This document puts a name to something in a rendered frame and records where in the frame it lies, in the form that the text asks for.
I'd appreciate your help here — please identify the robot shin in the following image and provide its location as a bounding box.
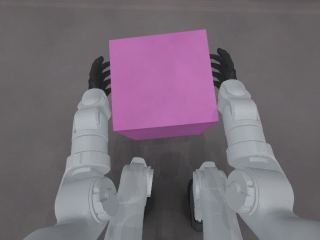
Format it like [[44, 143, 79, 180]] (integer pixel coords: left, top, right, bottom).
[[120, 157, 147, 206], [193, 161, 227, 221]]

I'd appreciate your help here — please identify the robot left upper arm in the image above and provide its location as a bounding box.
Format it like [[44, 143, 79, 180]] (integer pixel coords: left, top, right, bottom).
[[23, 175, 120, 240]]

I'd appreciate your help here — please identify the right robot shin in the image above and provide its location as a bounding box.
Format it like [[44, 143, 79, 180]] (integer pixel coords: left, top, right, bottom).
[[193, 161, 227, 221]]

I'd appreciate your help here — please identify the left robot shin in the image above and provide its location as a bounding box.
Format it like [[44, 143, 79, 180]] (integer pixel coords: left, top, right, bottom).
[[120, 157, 147, 206]]

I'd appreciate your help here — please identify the right robot forearm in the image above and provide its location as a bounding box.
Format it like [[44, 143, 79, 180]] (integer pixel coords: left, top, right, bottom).
[[217, 79, 294, 197]]

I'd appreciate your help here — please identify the carton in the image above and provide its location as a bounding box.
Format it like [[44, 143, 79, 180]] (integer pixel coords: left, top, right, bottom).
[[109, 29, 219, 141]]

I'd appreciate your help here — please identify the robot left hand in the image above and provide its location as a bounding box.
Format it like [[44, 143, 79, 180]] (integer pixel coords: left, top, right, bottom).
[[88, 56, 112, 96]]

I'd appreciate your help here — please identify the robot right hand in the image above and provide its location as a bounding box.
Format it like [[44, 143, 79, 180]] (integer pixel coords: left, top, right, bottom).
[[209, 48, 237, 89]]

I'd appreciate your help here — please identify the robot right upper arm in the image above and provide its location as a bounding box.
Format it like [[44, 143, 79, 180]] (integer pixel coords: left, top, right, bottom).
[[224, 167, 320, 240]]

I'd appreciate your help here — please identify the left robot forearm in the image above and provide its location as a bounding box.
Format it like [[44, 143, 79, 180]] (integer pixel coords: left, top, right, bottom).
[[54, 88, 112, 216]]

